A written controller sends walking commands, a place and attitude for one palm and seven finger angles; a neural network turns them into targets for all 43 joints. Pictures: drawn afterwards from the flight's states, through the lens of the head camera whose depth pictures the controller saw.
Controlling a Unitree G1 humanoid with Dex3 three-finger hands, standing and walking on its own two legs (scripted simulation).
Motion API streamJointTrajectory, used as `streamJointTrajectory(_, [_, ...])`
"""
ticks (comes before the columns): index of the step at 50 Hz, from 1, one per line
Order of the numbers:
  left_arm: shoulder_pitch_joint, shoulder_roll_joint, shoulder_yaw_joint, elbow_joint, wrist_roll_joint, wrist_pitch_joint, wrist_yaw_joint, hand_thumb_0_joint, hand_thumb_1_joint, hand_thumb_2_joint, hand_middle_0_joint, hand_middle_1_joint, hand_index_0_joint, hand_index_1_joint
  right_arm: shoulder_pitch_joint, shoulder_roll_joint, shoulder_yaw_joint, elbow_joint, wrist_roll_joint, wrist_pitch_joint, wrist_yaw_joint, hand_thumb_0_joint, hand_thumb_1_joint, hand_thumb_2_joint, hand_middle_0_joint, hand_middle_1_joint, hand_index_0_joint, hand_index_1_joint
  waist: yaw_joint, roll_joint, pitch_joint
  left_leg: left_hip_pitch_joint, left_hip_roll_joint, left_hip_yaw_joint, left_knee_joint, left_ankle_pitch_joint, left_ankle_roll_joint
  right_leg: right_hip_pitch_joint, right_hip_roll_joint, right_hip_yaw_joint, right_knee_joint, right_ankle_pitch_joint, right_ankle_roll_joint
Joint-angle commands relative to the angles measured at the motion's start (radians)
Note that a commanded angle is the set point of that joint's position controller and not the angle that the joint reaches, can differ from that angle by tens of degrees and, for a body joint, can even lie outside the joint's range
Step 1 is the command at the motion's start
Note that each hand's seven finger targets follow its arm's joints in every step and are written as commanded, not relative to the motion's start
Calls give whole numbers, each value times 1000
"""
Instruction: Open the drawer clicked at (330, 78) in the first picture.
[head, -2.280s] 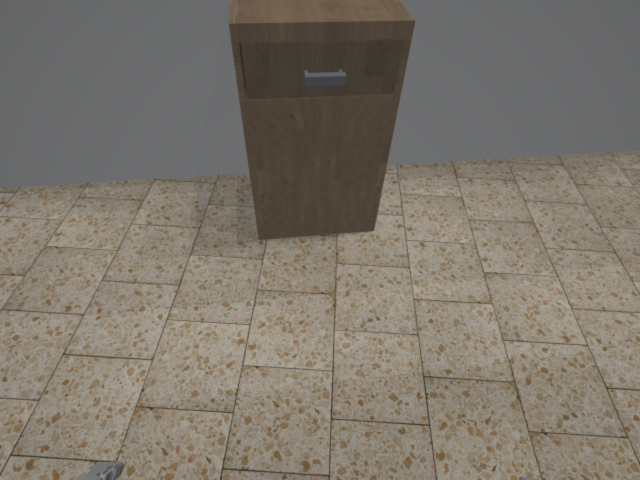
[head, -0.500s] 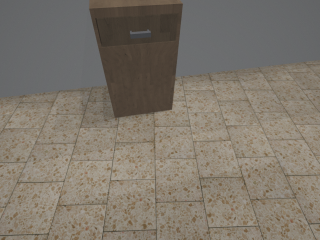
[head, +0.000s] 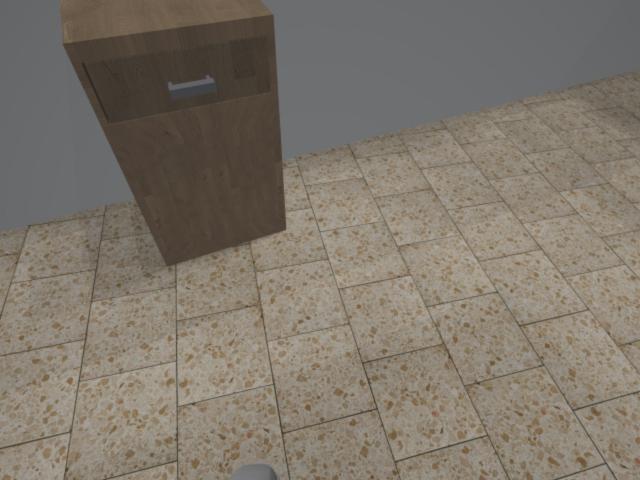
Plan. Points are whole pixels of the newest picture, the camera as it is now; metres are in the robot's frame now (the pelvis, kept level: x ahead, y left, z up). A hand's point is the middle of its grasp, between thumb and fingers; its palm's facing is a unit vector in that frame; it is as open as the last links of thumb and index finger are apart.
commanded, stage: walk to a spot facing it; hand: left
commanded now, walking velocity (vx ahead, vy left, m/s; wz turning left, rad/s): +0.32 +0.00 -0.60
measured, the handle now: (191, 85) +0.99 +0.48 -0.06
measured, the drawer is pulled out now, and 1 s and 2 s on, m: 0.00 0.00 0.00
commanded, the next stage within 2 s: turn to face it in 1.04 s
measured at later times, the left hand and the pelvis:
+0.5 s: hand (260, 334) +0.37 +0.15 -0.16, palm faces -0.39 -0.90 -0.18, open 7.4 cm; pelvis +0.16 +0.03 -0.01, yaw -21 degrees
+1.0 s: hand (305, 287) +0.47 +0.09 -0.16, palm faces -0.49 -0.83 -0.28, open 7.3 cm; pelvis +0.33 -0.07 +0.00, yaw -37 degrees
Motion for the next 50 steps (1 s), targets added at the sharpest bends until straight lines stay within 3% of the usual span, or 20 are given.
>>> streamJointTrajectory(1, [-52, 209, 61, -76, -2, -13, 15, 0, 900, 900, -200, -300, -200, -300, -11, -74, -12, -104, 12, -56, -12, 0, -900, -900, 200, 300, 200, 300, -69, -121, 7, 210, -30, 20, -234, 24, 12, -132, -210, 251, -27, 31, -127])
streamJointTrajectory(2, [-84, 186, 61, -89, -6, -10, 13, 0, 900, 900, -200, -300, -200, -300, 103, -107, -17, -65, 12, -64, -25, 0, -900, -900, 200, 300, 200, 300, -114, -56, -24, 423, -14, 5, -347, 39, 20, -248, -143, 202, 84, 11, -93])
streamJointTrajectory(3, [-78, 132, 56, -106, -15, -6, 2, 0, 900, 900, -200, -300, -200, -300, 239, -206, -38, -27, 2, -70, -40, 0, -900, -900, 200, 300, 200, 300, -163, 172, -104, 659, 182, -216, -439, -138, 67, -429, -29, 87, 333, -94, -47])
streamJointTrajectory(4, [-81, 91, 49, -133, -16, -12, -9, 0, 900, 900, -200, -300, -200, -300, 339, -286, -52, -15, -8, -65, -41, 0, -900, -900, 200, 300, 200, 300, -178, 364, -116, 690, 439, -517, -568, -283, 158, -591, 30, -85, 631, -327, 10])
streamJointTrajectory(5, [-132, 129, 57, -144, -7, -15, -13, 0, 900, 900, -200, -300, -200, -300, 289, -252, -41, -33, -6, -57, -37, 0, -900, -900, 200, 300, 200, 300, -169, 222, -44, 525, 471, -558, -623, -406, 207, -599, -47, -70, 755, -295, 4])
streamJointTrajectory(7, [-173, 124, 62, -127, 4, -1, -29, 0, 900, 900, -200, -300, -200, -300, 179, -149, -16, -48, -5, -63, -36, 0, -900, -900, 200, 300, 200, 300, -109, 157, 95, 333, 383, -375, -652, -368, 179, -610, -123, -89, 862, -141, 15])
streamJointTrajectory(9, [-138, 91, 56, -107, 9, 19, -43, 0, 900, 900, -200, -300, -200, -300, 143, -95, 3, -39, -2, -78, -38, 0, -900, -900, 200, 300, 200, 300, -60, 160, 110, 274, 286, -138, -634, -120, 124, -553, -147, -111, 854, 4, 32])
streamJointTrajectory(12, [-141, 70, 51, -108, 9, 36, -45, 0, 900, 900, -200, -300, -200, -300, 203, -74, 9, -8, 3, -96, -45, 0, -900, -900, 200, 300, 200, 300, -52, 129, 64, 345, 260, 1, -600, 159, 125, -570, -154, -122, 850, 84, 51])
streamJointTrajectory(18, [-323, 50, 29, -164, 9, 44, -52, 0, 900, 900, -200, -300, -200, -300, 316, -78, 12, 53, 0, -99, -47, 0, -900, -900, 200, 300, 200, 300, -88, 114, 105, 495, 269, 125, -565, 461, 147, -673, -164, -196, 668, 144, 57])
streamJointTrajectory(24, [-490, 37, 13, -200, 1, 33, -54, 0, 900, 900, -200, -300, -200, -300, 384, -95, 11, 95, -11, -79, -47, 0, -900, -900, 200, 300, 200, 300, -131, 153, 139, 544, 270, 240, -513, 682, 146, -533, -101, -291, 364, 104, 3])
streamJointTrajectory(26, [-445, 59, 16, -189, 2, 26, -48, 0, 900, 900, -200, -300, -200, -300, 383, -117, 4, 97, -9, -73, -45, 0, -900, -900, 200, 300, 200, 300, -105, 154, 86, 582, 282, 277, -395, 938, 138, -430, -51, -326, 317, 42, -32])
streamJointTrajectory(28, [-297, 98, 29, -145, 5, 14, -41, 0, 900, 900, -200, -300, -200, -300, 348, -157, -4, 80, -3, -70, -44, 0, -900, -900, 200, 300, 200, 300, -30, 174, -26, 556, 272, 311, -155, 1090, 109, -193, -2, -346, 242, 22, -69])
streamJointTrajectory(29, [-157, 149, 45, -104, 6, 1, -35, 0, 900, 900, -200, -300, -200, -300, 324, -165, -1, 64, 4, -68, -38, 0, -900, -900, 200, 300, 200, 300, 39, 164, -112, 423, 260, 318, 62, 980, 74, 74, -3, -340, 165, 82, -90])
streamJointTrajectory(30, [-47, 258, 66, -80, 5, -8, -24, 0, 900, 900, -200, -300, -200, -300, 335, -116, 8, 37, 24, -64, -24, 0, -900, -900, 200, 300, 200, 300, 80, 2, -233, 93, 190, 297, 380, 364, 31, 417, -235, -44, 134, 151, -181])
streamJointTrajectory(31, [20, 341, 81, -72, -18, -13, -9, 0, 900, 900, -200, -300, -200, -300, 320, -61, 12, -11, 28, -70, -32, 0, -900, -900, 200, 300, 200, 300, 69, -133, -331, -185, 37, 192, 745, -302, -16, 546, -517, 447, 61, 444, -313])
streamJointTrajectory(32, [-20, 337, 82, -85, -33, -4, 3, 0, 900, 900, -200, -300, -200, -300, 245, -102, 2, -24, 16, -74, -37, 0, -900, -900, 200, 300, 200, 300, 67, -25, -267, -213, 83, 21, 716, -195, 12, 413, -475, 326, 11, 451, -289])
streamJointTrajectory(35, [-200, 221, 50, -122, -27, -17, 13, 0, 900, 900, -200, -300, -200, -300, 202, -79, 0, -11, -3, -41, -33, 0, -900, -900, 200, 300, 200, 300, -56, 52, -51, -125, 157, -11, 584, -38, -3, -8, -368, 167, -87, 282, -192])
streamJointTrajectory(38, [-239, 187, 46, -118, -12, -32, 12, 0, 900, 900, -200, -300, -200, -300, 264, -44, 2, 11, -11, -13, -29, 0, -900, -900, 200, 300, 200, 300, -119, -3, -39, -47, 140, 11, 446, 3, -18, -169, -273, 52, -116, 260, -175])
streamJointTrajectory(44, [-145, 172, 50, -97, -13, -42, 6, 0, 900, 900, -200, -300, -200, -300, 70, -51, -5, -61, -13, -18, -12, 0, -900, -900, 200, 300, 200, 300, -70, -86, -7, -149, 107, -7, 264, 106, -32, -116, -228, 109, -122, 193, -171])
streamJointTrajectory(50, [-36, 187, 52, -88, -11, -36, 14, 0, 900, 900, -200, -300, -200, -300, -135, -56, -1, -141, -4, -29, -7, 0, -900, -900, 200, 300, 200, 300, -5, -93, -20, -176, 38, -5, 89, 33, -28, 69, -245, 209, -56, 391, -175])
